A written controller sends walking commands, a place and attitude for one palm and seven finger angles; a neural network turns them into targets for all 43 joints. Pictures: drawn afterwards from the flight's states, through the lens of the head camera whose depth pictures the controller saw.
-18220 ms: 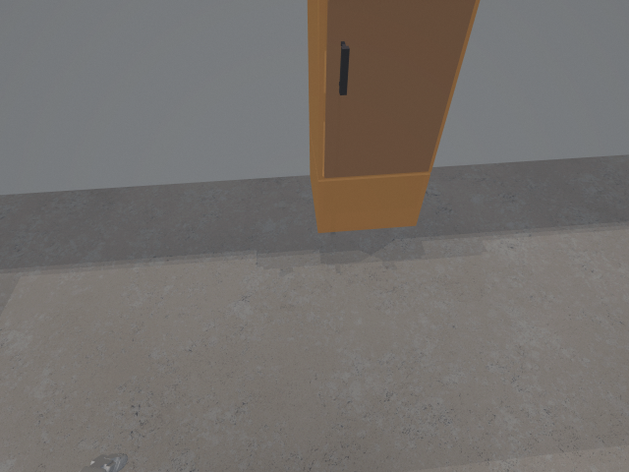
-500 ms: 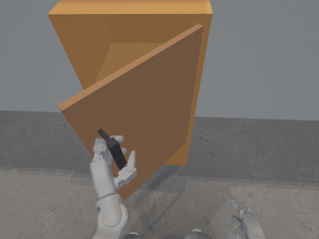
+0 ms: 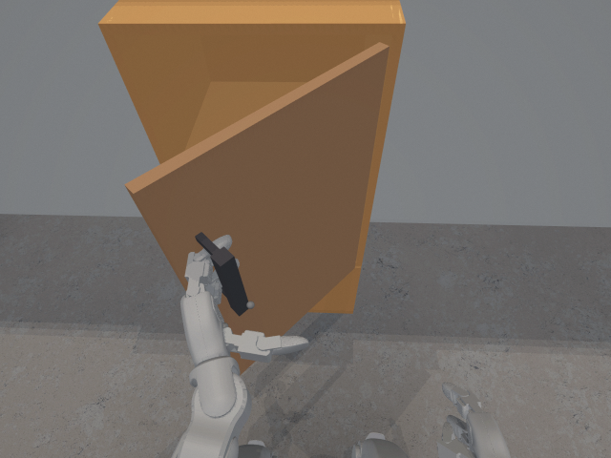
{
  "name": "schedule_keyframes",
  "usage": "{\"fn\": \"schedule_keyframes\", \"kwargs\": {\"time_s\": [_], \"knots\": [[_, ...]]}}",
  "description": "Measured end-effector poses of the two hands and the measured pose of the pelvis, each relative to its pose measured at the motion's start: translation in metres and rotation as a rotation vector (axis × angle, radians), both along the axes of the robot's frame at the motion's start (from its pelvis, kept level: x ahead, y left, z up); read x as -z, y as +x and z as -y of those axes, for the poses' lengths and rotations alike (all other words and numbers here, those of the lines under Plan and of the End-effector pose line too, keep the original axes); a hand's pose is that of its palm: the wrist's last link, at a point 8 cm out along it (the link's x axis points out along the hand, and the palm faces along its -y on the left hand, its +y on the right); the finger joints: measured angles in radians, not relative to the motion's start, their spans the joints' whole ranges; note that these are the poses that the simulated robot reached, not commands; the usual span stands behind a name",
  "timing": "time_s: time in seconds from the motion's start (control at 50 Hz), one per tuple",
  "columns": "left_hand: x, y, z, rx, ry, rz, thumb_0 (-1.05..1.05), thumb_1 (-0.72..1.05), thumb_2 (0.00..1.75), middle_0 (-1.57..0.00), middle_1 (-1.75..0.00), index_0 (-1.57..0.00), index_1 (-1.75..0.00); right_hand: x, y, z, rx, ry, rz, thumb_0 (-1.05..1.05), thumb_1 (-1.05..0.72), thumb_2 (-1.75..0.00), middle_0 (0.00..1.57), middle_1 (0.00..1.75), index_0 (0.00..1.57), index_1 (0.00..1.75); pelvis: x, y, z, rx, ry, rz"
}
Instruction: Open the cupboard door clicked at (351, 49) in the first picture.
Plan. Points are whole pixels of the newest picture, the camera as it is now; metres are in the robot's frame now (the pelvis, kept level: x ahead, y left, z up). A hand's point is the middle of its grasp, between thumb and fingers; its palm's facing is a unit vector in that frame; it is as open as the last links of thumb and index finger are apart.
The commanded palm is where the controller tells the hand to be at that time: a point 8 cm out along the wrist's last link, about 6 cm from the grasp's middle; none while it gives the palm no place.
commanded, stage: open thumb and fingers to let go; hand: left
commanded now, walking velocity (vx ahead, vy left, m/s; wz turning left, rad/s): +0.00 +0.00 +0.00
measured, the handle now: (223, 275) +0.34 +0.13 +0.05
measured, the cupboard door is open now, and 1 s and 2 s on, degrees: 47 47 47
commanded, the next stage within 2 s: slide the hand sideways off the handle in 0.06 s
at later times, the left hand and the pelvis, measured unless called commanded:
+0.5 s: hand (234, 333) +0.26 +0.10 +0.05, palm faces -0.08 -1.00 +0.03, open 16.3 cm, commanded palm +0.24 +0.16 +0.04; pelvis +0.00 +0.03 -0.01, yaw -1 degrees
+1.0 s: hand (204, 361) +0.23 +0.13 +0.04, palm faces -0.03 -1.00 -0.03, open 16.3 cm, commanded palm +0.19 +0.19 +0.04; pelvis +0.02 +0.03 -0.02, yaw +0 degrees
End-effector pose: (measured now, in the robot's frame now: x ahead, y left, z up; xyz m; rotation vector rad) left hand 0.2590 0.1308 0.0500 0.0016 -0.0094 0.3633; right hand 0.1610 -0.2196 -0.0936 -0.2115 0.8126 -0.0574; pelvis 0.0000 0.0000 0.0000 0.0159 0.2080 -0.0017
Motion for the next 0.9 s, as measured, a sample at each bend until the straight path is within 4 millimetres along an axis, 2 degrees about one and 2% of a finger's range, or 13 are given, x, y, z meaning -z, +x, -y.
{"fn": "schedule_keyframes", "kwargs": {"time_s": [0.1, 0.2, 0.3, 0.38, 0.46, 0.6, 0.78, 0.9], "knots": [[0.000, 0.002, 0.001, 0.020, 0.002, 0.003, -0.01, -0.50, 0.31, -0.27, -0.61, -0.26, -0.60, -0.002, 0.003, -0.011, -0.011, 0.003, 0.006, 0.02, -0.91, -0.89, 0.20, 0.30, 0.20, 0.30, 0.000, -0.001, -0.007, 0.002, -0.006, 0.001], [0.001, 0.002, -0.003, 0.038, 0.015, 0.005, -0.01, -0.50, 0.30, -0.32, -0.54, -0.31, -0.54, -0.001, 0.006, -0.022, -0.030, 0.007, 0.005, 0.02, -0.91, -0.89, 0.20, 0.30, 0.20, 0.30, 0.001, -0.001, -0.013, 0.002, -0.010, -0.002], [0.001, -0.001, -0.022, 0.366, 0.115, 0.020, -0.01, -0.50, 0.30, -0.26, -0.44, -0.20, -0.43, 0.001, 0.003, -0.025, -0.028, 0.007, 0.011, 0.02, -0.90, -0.89, 0.20, 0.30, 0.20, 0.30, 0.005, -0.002, -0.019, -0.004, -0.015, -0.001], [0.000, -0.005, -0.028, 0.499, 0.029, -0.001, -0.01, -0.51, 0.30, -0.21, -0.37, -0.15, -0.37, -0.002, 0.000, -0.025, 0.000, 0.013, 0.039, 0.02, -0.90, -0.89, 0.20, 0.30, 0.20, 0.30, 0.005, -0.002, -0.026, -0.002, -0.023, 0.007], [0.000, -0.012, -0.028, 0.461, -0.030, -0.003, -0.01, -0.51, 0.30, -0.17, -0.33, -0.15, -0.33, -0.007, 0.002, -0.026, 0.003, 0.008, 0.069, 0.02, -0.90, -0.89, 0.20, 0.30, 0.20, 0.30, 0.006, 0.000, -0.032, 0.002, -0.023, -0.001], [0.004, -0.023, -0.027, 0.447, 0.001, -0.006, -0.01, -0.51, 0.30, -0.15, -0.31, -0.15, -0.30, -0.008, 0.011, -0.033, -0.012, 0.004, 0.092, 0.02, -0.90, -0.89, 0.20, 0.30, 0.20, 0.30, 0.013, 0.003, -0.037, 0.008, -0.024, -0.016], [0.004, -0.030, -0.044, 0.418, 0.010, -0.040, -0.01, -0.50, 0.30, -0.15, -0.30, -0.16, -0.30, -0.007, 0.023, -0.042, -0.018, 0.021, 0.100, 0.02, -0.90, -0.89, 0.20, 0.30, 0.20, 0.30, 0.015, 0.011, -0.036, 0.007, -0.031, -0.030], [0.003, -0.041, -0.050, 0.408, 0.005, -0.053, -0.01, -0.50, 0.30, -0.16, -0.30, -0.16, -0.30, -0.007, 0.030, -0.040, -0.026, 0.017, 0.110, 0.02, -0.90, -0.89, 0.20, 0.30, 0.20, 0.30, 0.017, 0.017, -0.034, 0.003, -0.032, -0.044]]}}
